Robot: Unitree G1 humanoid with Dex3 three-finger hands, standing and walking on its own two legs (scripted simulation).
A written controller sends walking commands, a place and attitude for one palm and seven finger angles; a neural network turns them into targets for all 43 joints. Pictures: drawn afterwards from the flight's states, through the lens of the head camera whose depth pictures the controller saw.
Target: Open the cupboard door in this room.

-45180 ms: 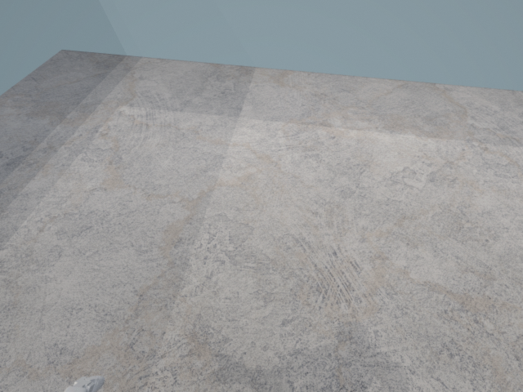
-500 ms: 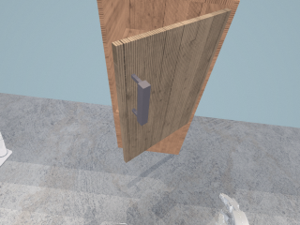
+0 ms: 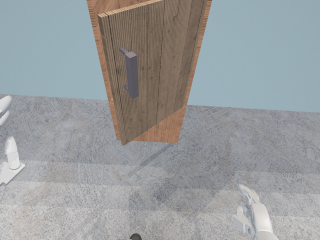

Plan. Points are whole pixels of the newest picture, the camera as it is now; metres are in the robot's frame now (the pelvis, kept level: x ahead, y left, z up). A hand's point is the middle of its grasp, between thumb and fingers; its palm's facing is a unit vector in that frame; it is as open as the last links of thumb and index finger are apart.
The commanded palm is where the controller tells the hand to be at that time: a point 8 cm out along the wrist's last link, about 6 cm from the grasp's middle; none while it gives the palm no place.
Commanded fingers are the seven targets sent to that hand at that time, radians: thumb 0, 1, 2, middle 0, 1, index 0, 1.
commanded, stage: stop stepping back and stand still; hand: left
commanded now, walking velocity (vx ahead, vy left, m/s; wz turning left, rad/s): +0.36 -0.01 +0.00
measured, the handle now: (128, 73) +0.56 +0.13 +0.09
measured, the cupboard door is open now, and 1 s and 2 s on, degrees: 43 43 43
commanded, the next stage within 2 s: let the arm hang, fingers relaxed in 0.68 s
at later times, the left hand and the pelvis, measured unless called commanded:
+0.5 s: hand out of the picture +0.10 +0.25 +0.16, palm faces +0.47 -0.74 -0.49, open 7.4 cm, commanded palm +0.04 +0.29 +0.18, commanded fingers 0.00 0.90 0.90 -0.20 -0.30 -0.20 -0.30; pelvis -0.09 -0.02 -0.01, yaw +3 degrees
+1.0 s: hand out of the picture +0.04 +0.19 -0.14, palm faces +0.11 -0.96 -0.25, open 7.4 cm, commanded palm none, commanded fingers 0.00 0.90 0.90 -0.20 -0.30 -0.20 -0.30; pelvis -0.08 -0.01 -0.01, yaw +7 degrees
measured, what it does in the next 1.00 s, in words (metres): steps on the spot: left foot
